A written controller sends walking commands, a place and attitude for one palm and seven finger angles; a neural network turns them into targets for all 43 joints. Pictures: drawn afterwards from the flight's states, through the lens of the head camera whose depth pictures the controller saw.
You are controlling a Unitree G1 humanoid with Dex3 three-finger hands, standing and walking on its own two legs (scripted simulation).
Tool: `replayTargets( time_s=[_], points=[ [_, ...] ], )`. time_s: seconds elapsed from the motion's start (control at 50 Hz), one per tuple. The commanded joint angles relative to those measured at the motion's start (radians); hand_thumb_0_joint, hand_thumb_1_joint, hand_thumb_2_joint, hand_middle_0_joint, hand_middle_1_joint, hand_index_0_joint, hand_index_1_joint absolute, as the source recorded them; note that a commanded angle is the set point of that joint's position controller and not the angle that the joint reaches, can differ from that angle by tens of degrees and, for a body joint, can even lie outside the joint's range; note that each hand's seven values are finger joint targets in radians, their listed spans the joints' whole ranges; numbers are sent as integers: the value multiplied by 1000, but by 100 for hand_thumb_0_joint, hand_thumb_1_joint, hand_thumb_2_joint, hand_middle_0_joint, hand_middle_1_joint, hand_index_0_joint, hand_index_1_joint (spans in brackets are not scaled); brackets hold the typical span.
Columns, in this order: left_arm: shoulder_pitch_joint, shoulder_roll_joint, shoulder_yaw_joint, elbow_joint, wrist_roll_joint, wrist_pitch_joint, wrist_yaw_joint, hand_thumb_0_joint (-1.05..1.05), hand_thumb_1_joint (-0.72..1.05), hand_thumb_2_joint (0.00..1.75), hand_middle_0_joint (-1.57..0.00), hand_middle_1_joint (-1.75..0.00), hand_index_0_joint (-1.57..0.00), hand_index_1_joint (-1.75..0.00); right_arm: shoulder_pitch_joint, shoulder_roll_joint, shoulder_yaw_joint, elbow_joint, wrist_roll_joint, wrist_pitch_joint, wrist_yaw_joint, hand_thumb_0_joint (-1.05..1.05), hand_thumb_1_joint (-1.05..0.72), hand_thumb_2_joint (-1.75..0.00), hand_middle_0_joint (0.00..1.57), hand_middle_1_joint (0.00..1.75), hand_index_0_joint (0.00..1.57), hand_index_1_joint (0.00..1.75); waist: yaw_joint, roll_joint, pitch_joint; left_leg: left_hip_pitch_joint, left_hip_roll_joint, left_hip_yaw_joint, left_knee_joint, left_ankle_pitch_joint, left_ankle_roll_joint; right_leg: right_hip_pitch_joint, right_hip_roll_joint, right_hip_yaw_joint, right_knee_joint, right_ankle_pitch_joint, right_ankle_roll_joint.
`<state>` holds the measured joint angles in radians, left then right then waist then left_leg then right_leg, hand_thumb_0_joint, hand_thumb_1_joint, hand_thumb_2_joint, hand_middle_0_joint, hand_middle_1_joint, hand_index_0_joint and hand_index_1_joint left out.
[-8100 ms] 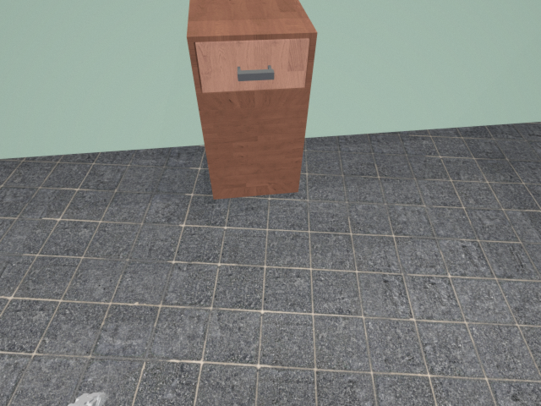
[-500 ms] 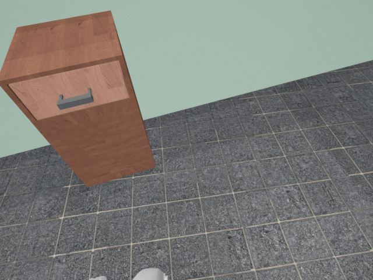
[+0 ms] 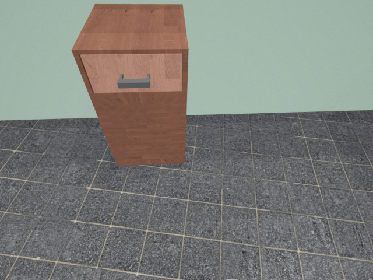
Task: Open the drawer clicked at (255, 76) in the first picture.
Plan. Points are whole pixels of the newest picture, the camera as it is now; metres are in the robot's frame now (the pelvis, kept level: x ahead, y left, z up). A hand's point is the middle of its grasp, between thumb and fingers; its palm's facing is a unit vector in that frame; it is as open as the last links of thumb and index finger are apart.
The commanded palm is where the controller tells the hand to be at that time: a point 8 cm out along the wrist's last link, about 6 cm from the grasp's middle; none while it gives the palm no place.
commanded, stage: turn to face it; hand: left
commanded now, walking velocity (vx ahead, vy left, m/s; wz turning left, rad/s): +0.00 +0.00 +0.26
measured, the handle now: (134, 79) +0.84 +0.26 -0.09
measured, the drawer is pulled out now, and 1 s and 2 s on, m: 0.00 0.00 0.00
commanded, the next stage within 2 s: take the last steps up to it in 0.08 s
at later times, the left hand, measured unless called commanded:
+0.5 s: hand out of the picture -0.05 +0.15 -0.16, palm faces +0.23 -0.95 -0.22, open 7.4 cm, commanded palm none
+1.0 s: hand (118, 250) +0.21 +0.19 -0.17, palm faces +0.09 -0.97 -0.21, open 7.4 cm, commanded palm none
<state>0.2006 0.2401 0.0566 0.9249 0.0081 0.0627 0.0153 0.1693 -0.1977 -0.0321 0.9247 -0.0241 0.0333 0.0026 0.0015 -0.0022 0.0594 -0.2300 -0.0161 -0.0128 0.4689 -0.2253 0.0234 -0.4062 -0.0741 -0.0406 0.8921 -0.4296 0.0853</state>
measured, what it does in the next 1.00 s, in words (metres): walks ahead: right foot, then left foot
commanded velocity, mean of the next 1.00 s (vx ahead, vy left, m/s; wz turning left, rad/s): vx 0.25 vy -0.03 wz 0.04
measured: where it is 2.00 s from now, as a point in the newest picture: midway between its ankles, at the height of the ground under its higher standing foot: (194, 259)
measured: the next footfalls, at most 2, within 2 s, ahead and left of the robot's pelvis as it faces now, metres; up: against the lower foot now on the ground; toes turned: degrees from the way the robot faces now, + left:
right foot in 0.10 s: +0.05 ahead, -0.13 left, +0.00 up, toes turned -2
left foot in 0.58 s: +0.04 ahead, +0.12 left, +0.00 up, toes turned +14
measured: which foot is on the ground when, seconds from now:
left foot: down 0.00-0.10, up 0.12-0.56, down 0.58-1.00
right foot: up 0.00-0.08, down 0.10-0.58, up 0.60-1.00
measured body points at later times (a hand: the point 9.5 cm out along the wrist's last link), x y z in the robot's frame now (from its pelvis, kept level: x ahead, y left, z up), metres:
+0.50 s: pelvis +0.00 -0.02 +0.01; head +0.01 -0.03 +0.46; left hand -0.06 +0.21 -0.14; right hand +0.07 -0.26 -0.15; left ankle -0.03 +0.12 -0.70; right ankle +0.01 -0.12 -0.74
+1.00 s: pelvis +0.14 -0.01 -0.01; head +0.16 -0.02 +0.44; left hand +0.21 +0.24 -0.15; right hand +0.05 -0.21 -0.17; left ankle +0.00 +0.11 -0.74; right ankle +0.27 -0.11 -0.72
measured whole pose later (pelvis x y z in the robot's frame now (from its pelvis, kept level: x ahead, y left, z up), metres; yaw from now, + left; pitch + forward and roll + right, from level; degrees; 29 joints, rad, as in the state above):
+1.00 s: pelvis +0.14 -0.01 -0.01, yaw +5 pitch -1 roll +1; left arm 0.15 0.19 0.07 1.02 0.02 0.00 -0.03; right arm 0.46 -0.12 -0.04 1.16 -0.03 -0.05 -0.02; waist -0.05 0.00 0.06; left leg 0.08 0.05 0.15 0.33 -0.38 -0.04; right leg -0.51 -0.09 -0.10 0.69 -0.21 0.00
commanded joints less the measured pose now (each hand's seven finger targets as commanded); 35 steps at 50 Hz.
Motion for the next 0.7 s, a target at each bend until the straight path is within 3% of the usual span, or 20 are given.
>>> replayTargets(
  time_s=[0.0, 0.04, 0.06, 0.08, 0.1, 0.12, 0.14, 0.16, 0.2, 0.24, 0.3, 0.44, 0.48, 0.52, 0.54, 0.56, 0.58, 0.62, 0.66, 0.68],
  points=[
    [26, 56, 9, -72, -1, -41, 5, 0, 90, 90, -20, -30, -20, -30, 13, -204, -59, -48, -1, -12, -12, 0, -90, -90, 20, 30, 20, 30, -11, 169, -87, 52, 239, -248, -96, 383, 144, 77, 34, -18, -190, 21, -16],
    [105, 62, 11, -44, -2, -56, 9, 0, 90, 90, -20, -30, -20, -30, -4, -191, -58, -47, 7, -12, -11, 0, -90, -90, 20, 30, 20, 30, 29, 132, -119, -13, 198, -225, -18, 323, 98, 236, 33, -23, -421, 197, -20],
    [130, 100, 15, -36, 5, -68, 14, 0, 90, 90, -20, -30, -20, -30, 9, -151, -54, -47, 16, -14, -6, 0, -90, -90, 20, 30, 20, 30, 36, 27, -131, -88, 133, -182, 70, 186, 42, 342, -34, 44, -545, 277, -35],
    [135, 189, 33, -35, 21, -80, 23, 0, 90, 90, -20, -30, -20, -30, 36, -79, -43, -59, 23, -15, 0, 0, -90, -90, 20, 30, 20, 30, 27, -240, -121, -270, -4, -36, 255, -127, -36, 432, -277, 294, -599, 424, -120],
    [136, 210, 30, -49, 14, -77, 19, 0, 90, 90, -20, -30, -20, -30, 15, -108, -52, -67, 14, 1, -5, 0, -90, -90, 20, 30, 20, 30, 43, -246, -105, -253, -16, -57, 428, -359, -48, 288, -395, 351, -624, 446, -223],
    [95, 187, 34, -53, 12, -76, 21, 0, 90, 90, -20, -30, -20, -30, -4, -119, -60, -54, 8, 17, -4, 0, -90, -90, 20, 30, 20, 30, 36, -256, -59, -248, 4, -91, 554, -340, -42, 180, -362, 348, -653, 336, -247],
    [49, 159, 27, -60, 12, -74, 20, 0, 90, 90, -20, -30, -20, -30, 1, -122, -63, -34, 7, 21, 1, 0, -90, -90, 20, 30, 20, 30, 14, -188, -14, -268, 7, -81, 648, -277, -44, 154, -309, 299, -657, 284, -243],
    [16, 128, 19, -60, 10, -75, 19, 0, 90, 90, -20, -30, -20, -30, 23, -114, -62, -7, 5, 22, 5, 0, -90, -90, 20, 30, 20, 30, -6, -133, 0, -276, 19, -74, 686, -213, -50, 158, -257, 219, -640, 292, -223],
    [23, 97, 15, -52, 12, -85, 17, 0, 90, 90, -20, -30, -20, -30, 67, -96, -57, 18, 0, 19, 12, 0, -90, -90, 20, 30, 20, 30, -8, -145, -18, -273, 37, -44, 685, -138, -61, 192, -214, 151, -660, 201, -191],
    [75, 83, 14, -25, 13, -95, 15, 0, 90, 90, -20, -30, -20, -30, 60, -96, -55, 23, -6, 11, 15, 0, -90, -90, 20, 30, 20, 30, 12, -174, -14, -295, 57, -21, 643, -110, -69, 236, -216, 154, -697, 87, -188],
    [153, 87, 18, 20, 19, -106, 12, 0, 90, 90, -20, -30, -20, -30, 17, -80, -50, 21, -9, -1, 23, 0, -90, -90, 20, 30, 20, 30, 43, -126, 13, -310, 81, 16, 526, -116, -66, 273, -237, 179, -741, -39, -202],
    [242, 98, 16, 116, 25, -110, -1, 0, 90, 90, -20, -30, -20, -30, -10, -36, -27, 34, 1, -36, 23, 0, -90, -90, 20, 30, 20, 30, 69, -156, -2, -195, 73, 94, 221, -185, -36, 300, -235, 156, -739, -8, -234],
    [221, 93, 18, 133, 21, -105, -2, 0, 90, 90, -20, -30, -20, -30, 45, -27, -22, 54, 3, -45, 18, 0, -90, -90, 20, 30, 20, 30, 39, -159, -6, -79, 61, 126, 111, -154, -27, 237, -209, 116, -707, -38, -220],
    [187, 69, 13, 142, 10, -98, -5, 0, 90, 90, -20, -30, -20, -30, 158, -35, -19, 103, 4, -62, 6, 0, -90, -90, 20, 30, 20, 30, -20, -79, -17, 165, 50, 155, -66, -57, -26, 83, -146, 44, -608, -84, -173],
    [178, 27, 4, 134, 7, -94, -11, 0, 90, 90, -20, -30, -20, -30, 231, -86, -30, 129, 3, -69, -6, 0, -90, -90, 20, 30, 20, 30, -56, 79, -17, 298, 137, 26, -120, -161, 1, -67, -87, -6, -471, -105, -132],
    [155, -31, -11, 108, 6, -92, -18, 0, 90, 90, -20, -30, -20, -30, 317, -170, -49, 150, -4, -70, -15, 0, -90, -90, 20, 30, 20, 30, -93, 281, 2, 342, 349, -257, -257, -367, 78, -223, 7, -117, -222, -87, -90],
    [81, -18, -12, 62, 13, -93, -21, 0, 90, 90, -20, -30, -20, -30, 361, -218, -59, 146, -3, -63, -20, 0, -90, -90, 20, 30, 20, 30, -113, 260, 47, 284, 451, -420, -348, -489, 145, -296, 21, -89, -47, -122, -91],
    [35, -2, 1, 70, 23, -87, -26, 0, 90, 90, -20, -30, -20, -30, 286, -149, -41, 139, -2, -69, -28, 0, -90, -90, 20, 30, 20, 30, -82, 207, 132, 148, 413, -340, -376, -429, 146, -317, -36, -4, 148, -21, -98],
    [99, -22, 3, 111, 24, -87, -39, 0, 90, 90, -20, -30, -20, -30, 211, -91, -26, 119, 1, -86, -31, 0, -90, -90, 20, 30, 20, 30, -27, 113, 126, 118, 339, -170, -360, -212, 119, -263, -54, -2, 177, 108, -85],
    [116, -24, 3, 121, 21, -87, -42, 0, 90, 90, -20, -30, -20, -30, 212, -81, -22, 121, 4, -96, -33, 0, -90, -90, 20, 30, 20, 30, -15, 110, 98, 123, 315, -125, -354, -119, 114, -243, -55, -4, 177, 148, -78]
  ],
)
